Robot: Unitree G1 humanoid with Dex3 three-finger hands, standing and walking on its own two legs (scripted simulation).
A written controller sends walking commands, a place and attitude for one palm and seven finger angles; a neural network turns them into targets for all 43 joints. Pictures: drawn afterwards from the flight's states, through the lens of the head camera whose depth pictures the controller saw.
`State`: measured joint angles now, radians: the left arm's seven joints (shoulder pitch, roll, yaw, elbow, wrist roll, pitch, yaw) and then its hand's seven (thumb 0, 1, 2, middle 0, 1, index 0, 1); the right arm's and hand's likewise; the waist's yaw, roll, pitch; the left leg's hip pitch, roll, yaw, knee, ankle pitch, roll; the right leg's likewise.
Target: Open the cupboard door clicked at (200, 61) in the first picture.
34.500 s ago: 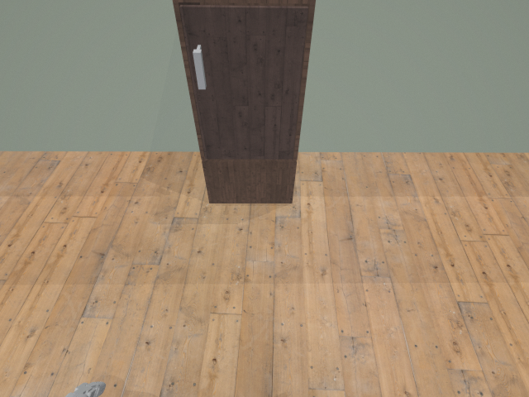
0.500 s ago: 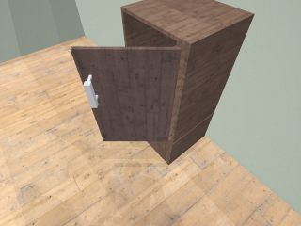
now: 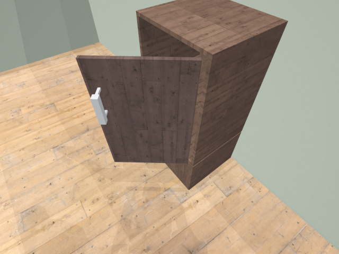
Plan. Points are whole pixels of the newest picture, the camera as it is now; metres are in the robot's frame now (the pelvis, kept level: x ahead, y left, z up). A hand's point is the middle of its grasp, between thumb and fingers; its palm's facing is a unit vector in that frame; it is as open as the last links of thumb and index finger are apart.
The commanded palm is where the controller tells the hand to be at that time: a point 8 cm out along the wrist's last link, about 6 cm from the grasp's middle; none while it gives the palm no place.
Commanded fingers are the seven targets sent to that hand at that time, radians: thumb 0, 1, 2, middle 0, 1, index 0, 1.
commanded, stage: shuffle to correct the standing spot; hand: left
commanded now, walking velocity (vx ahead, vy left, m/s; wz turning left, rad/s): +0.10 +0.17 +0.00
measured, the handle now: (101, 106) +0.58 +0.28 -0.02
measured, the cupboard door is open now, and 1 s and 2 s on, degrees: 51 51 51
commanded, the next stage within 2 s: come to a stop and stand still in 0.08 s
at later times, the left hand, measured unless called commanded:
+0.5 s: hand out of the picture +0.09 +0.21 -0.17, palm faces +0.02 -0.98 -0.22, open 7.3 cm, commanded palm none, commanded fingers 0.00 0.90 0.90 -0.20 -0.30 -0.20 -0.30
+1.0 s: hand out of the picture +0.01 +0.21 -0.16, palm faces +0.00 -0.97 -0.24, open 7.3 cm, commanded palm none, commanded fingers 0.00 0.90 0.90 -0.20 -0.30 -0.20 -0.30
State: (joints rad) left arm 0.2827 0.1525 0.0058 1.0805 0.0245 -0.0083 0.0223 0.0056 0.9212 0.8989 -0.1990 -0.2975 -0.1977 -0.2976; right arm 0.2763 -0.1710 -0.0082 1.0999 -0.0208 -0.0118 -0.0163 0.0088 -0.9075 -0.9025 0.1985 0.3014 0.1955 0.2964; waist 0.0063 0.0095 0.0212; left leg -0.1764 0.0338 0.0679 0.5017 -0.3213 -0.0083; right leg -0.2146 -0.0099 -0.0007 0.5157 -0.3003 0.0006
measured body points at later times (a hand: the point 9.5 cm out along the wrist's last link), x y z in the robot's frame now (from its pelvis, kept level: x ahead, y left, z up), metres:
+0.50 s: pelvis +0.04 +0.03 +0.00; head +0.07 +0.02 +0.45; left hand +0.09 +0.26 -0.15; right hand +0.03 -0.18 -0.17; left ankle -0.04 +0.12 -0.74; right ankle +0.03 -0.07 -0.73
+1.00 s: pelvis +0.00 +0.02 +0.00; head +0.00 +0.00 +0.45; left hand +0.01 +0.26 -0.14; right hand +0.01 -0.20 -0.17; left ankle -0.04 +0.12 -0.74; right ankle +0.03 -0.08 -0.74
